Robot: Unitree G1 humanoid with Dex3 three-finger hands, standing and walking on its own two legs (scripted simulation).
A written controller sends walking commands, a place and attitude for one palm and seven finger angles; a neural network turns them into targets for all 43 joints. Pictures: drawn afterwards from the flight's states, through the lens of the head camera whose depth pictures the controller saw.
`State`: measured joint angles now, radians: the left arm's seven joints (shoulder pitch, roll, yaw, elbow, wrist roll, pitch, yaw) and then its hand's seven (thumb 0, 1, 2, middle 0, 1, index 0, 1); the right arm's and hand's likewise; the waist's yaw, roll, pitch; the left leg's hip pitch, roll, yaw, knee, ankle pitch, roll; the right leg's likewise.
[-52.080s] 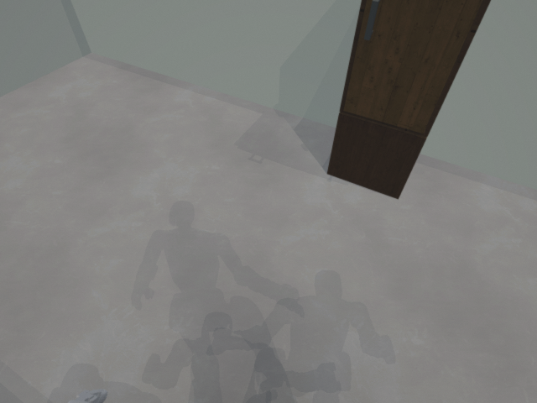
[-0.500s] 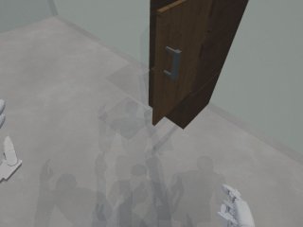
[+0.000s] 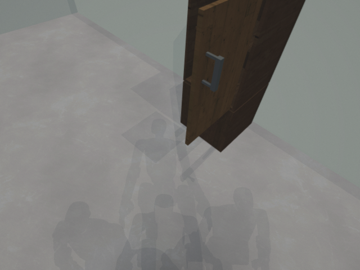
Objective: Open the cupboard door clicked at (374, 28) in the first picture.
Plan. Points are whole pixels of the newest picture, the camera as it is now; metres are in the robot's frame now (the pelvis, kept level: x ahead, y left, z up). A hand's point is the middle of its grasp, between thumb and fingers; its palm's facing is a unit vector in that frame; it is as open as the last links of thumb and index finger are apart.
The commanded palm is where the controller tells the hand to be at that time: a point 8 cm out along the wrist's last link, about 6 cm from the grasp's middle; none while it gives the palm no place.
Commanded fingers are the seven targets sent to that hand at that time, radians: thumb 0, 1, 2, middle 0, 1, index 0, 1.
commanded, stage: let the arm hang, fingers relaxed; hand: left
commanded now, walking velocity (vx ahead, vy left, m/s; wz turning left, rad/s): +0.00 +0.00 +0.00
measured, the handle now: (211, 72) +0.70 -0.06 +0.05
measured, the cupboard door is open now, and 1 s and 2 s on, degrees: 91 91 91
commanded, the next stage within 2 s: look to check the result in 0.68 s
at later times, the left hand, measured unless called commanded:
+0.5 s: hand out of the picture -0.01 +0.16 -0.18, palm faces +0.03 -0.98 -0.18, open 7.3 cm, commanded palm none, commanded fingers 0.00 0.90 0.90 -0.20 -0.30 -0.20 -0.30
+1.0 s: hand out of the picture +0.00 +0.17 -0.17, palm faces +0.03 -0.98 -0.21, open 7.4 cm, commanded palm none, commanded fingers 0.00 0.90 0.90 -0.20 -0.30 -0.20 -0.30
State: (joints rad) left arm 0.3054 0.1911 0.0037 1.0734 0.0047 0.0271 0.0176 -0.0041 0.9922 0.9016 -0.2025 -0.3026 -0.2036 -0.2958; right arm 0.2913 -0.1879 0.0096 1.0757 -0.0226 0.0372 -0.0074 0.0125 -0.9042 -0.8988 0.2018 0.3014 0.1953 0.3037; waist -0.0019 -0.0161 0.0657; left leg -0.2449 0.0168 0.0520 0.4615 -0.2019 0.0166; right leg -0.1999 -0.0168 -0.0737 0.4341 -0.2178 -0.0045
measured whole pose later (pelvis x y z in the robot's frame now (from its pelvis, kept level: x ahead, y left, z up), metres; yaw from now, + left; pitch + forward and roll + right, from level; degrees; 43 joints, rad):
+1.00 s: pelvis +0.01 +0.00 +0.00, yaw -1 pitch -1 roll +0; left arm 0.27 0.15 0.02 1.16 0.01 -0.01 0.03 0.00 0.91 0.90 -0.19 -0.30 -0.20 -0.30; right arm 0.27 -0.15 -0.01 1.15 -0.02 0.01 -0.02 0.01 -0.90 -0.90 0.20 0.30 0.20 0.30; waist -0.01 0.02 0.06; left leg -0.19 0.01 0.06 0.40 -0.19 0.02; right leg -0.17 -0.02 -0.06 0.41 -0.22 0.00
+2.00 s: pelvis +0.04 -0.03 +0.01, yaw +0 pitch -1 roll +0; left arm 0.15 0.25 0.02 1.15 0.00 -0.02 0.01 0.00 0.91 0.90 -0.20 -0.30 -0.20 -0.30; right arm 0.14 -0.27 -0.01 1.14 -0.02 0.00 -0.02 0.01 -0.90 -0.90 0.20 0.30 0.20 0.30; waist 0.00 0.02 0.05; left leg -0.11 0.03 0.05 0.31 -0.18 -0.02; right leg -0.08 0.01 -0.08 0.31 -0.22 -0.03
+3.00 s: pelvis +0.04 -0.03 +0.01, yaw -1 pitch -1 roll +0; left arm 0.16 0.25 0.01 1.15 0.00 -0.02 0.01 0.00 0.91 0.90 -0.20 -0.30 -0.20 -0.30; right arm 0.16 -0.26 -0.01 1.15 -0.02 0.00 -0.02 0.01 -0.90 -0.90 0.20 0.30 0.20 0.30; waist -0.01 0.02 0.06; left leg -0.10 0.04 0.06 0.30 -0.18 -0.03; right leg -0.07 0.02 -0.07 0.29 -0.21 -0.04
